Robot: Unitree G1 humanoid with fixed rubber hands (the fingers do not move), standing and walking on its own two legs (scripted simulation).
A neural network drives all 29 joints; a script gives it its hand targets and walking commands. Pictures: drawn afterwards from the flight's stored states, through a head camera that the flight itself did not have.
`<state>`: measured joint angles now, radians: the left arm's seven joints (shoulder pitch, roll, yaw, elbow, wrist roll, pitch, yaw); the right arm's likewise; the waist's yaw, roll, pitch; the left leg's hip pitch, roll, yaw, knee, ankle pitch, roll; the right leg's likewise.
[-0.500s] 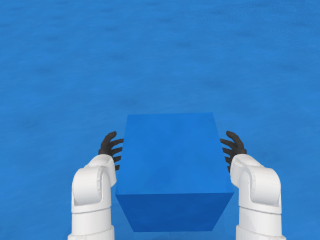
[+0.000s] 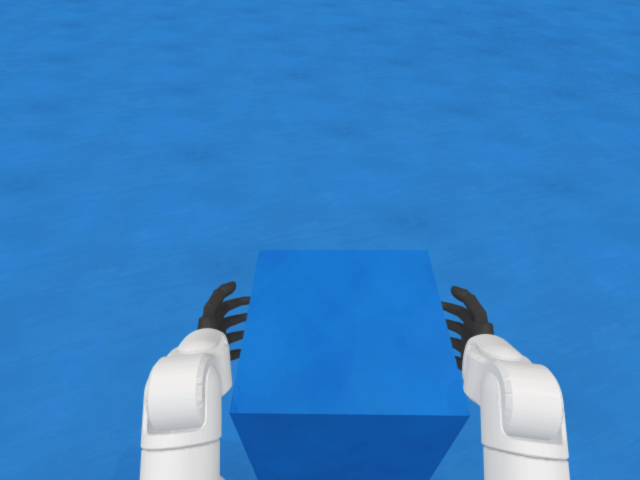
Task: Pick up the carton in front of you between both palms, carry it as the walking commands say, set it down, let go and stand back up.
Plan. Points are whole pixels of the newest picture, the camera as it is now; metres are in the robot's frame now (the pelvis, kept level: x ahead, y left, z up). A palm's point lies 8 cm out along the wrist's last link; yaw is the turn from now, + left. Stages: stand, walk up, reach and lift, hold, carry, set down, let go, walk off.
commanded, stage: carry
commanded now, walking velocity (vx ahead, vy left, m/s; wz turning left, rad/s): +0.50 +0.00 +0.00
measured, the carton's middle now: (342, 373) +0.26 -0.01 +0.00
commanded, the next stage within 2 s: none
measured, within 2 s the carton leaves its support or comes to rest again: neither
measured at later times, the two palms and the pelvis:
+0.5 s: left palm (270, 176) +0.57 +0.11 +0.09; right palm (442, 174) +0.59 -0.19 +0.08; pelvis +0.32 -0.06 +0.00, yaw +3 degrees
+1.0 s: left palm (266, 100) +0.89 +0.15 +0.07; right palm (396, 98) +0.89 -0.15 +0.08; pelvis +0.62 -0.01 +0.00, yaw +1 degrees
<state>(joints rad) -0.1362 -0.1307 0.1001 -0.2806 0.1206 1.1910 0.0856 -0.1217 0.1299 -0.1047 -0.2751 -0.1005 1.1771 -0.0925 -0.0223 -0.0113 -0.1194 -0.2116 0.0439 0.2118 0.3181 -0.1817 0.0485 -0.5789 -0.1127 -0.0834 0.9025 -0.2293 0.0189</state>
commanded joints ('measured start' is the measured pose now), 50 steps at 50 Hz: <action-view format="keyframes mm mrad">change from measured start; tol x32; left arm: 1 -455 -951 -733 -78 -389 -20 -238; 50 -417 -952 -759 -187 -398 -30 -228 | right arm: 1 -488 921 721 -106 423 -4 283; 50 -407 924 708 -186 408 -13 284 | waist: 1 8 141 -178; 10 17 133 -117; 13 50 -348 -286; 50 5 208 -258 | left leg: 1 199 233 -183 -194 -9 74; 11 93 140 9 243 297 -23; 15 -509 35 -189 938 -291 -50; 35 64 -52 76 121 56 -23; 38 488 395 -684 -68 280 192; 50 257 211 -36 13 719 49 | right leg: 1 -41 -6 -30 -183 94 15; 11 470 77 -164 -465 60 -38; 13 857 -319 532 -658 -100 -208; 32 687 -141 -65 -678 398 -112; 35 556 -73 -166 -352 533 -51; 39 -65 70 53 409 -270 0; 50 170 79 -74 -316 104 8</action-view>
